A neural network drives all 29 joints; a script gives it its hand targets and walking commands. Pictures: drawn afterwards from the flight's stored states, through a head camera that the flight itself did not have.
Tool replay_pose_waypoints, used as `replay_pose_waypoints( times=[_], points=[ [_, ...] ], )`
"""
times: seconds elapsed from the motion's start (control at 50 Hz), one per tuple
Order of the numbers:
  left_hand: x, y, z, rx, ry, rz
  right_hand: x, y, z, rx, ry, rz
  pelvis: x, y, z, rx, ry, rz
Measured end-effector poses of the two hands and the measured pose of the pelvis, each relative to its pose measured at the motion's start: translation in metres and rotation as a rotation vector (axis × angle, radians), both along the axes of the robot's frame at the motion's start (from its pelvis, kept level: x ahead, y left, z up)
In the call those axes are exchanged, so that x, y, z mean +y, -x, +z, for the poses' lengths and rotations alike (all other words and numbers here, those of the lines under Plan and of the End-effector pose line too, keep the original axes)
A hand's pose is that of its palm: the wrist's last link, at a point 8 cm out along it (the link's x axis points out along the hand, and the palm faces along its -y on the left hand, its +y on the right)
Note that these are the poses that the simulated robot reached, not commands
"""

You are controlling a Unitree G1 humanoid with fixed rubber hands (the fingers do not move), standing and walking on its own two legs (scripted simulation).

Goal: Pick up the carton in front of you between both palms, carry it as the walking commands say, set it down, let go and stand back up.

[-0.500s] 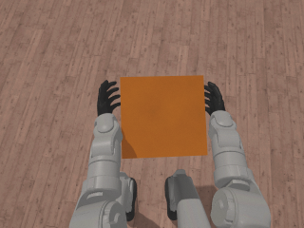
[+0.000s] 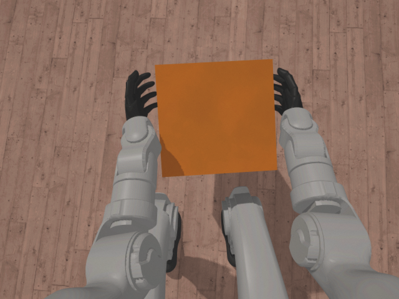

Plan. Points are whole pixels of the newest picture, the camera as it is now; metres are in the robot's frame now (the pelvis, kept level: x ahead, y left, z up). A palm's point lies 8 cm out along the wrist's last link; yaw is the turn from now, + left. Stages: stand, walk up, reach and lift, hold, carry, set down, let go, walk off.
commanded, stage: set down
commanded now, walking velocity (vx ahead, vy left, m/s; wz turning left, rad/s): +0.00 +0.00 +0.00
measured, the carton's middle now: (211, 122) +0.46 -0.05 -0.19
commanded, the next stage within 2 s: none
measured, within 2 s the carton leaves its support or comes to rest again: rests again in 1.10 s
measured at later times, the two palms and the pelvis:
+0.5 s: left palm (155, 127) +0.47 +0.09 -0.25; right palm (268, 114) +0.48 -0.21 -0.27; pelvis -0.02 +0.00 -0.11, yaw +1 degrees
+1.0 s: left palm (151, 124) +0.48 +0.10 -0.28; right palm (261, 112) +0.50 -0.20 -0.29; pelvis -0.03 +0.00 -0.14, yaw +2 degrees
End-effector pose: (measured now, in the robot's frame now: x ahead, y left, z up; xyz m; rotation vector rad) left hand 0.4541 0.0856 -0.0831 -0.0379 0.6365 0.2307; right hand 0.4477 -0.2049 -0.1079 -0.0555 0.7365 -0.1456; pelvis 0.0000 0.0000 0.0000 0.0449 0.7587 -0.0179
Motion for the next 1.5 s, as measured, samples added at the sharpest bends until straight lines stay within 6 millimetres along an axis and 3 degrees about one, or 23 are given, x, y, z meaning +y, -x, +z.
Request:
replay_pose_waypoints(
  times=[0.48, 0.58, 1.0, 1.5],
  points=[
    [0.002, -0.015, -0.157, 0.053, 0.0, 0.026, -0.001, -0.034, -0.152, 0.05, 0.022, 0.078, 0.0, 0.019, -0.106, -0.049, -0.009, 0.013],
    [0.001, -0.025, -0.176, 0.071, -0.013, 0.008, -0.002, -0.039, -0.177, 0.061, 0.026, 0.088, -0.002, 0.02, -0.122, -0.078, -0.013, 0.013],
    [0.017, -0.03, -0.192, 0.092, -0.001, -0.005, 0.009, -0.049, -0.184, 0.055, -0.015, 0.139, -0.003, 0.026, -0.143, -0.125, -0.017, 0.026],
    [0.024, -0.045, -0.21, 0.091, 0.027, -0.065, 0.007, -0.061, -0.201, 0.029, -0.064, 0.136, -0.001, 0.009, -0.145, -0.064, -0.016, 0.047]
  ],
)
